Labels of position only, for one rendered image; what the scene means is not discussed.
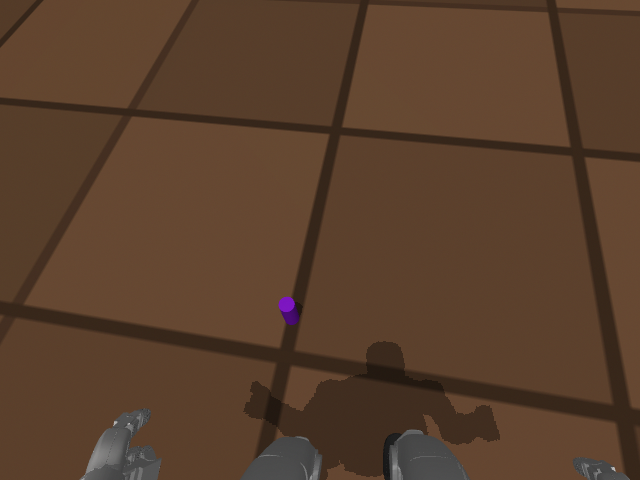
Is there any right robot foot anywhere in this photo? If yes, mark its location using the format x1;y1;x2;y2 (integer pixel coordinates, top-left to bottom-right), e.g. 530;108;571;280
383;433;402;480

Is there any right robot hand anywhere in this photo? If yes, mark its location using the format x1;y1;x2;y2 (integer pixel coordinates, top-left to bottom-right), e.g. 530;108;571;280
573;457;630;480

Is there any left robot hand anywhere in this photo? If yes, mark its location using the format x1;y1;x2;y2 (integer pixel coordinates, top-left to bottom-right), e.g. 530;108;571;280
85;408;162;480

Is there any can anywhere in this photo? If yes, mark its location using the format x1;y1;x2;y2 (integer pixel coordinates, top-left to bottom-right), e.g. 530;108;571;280
279;297;299;325

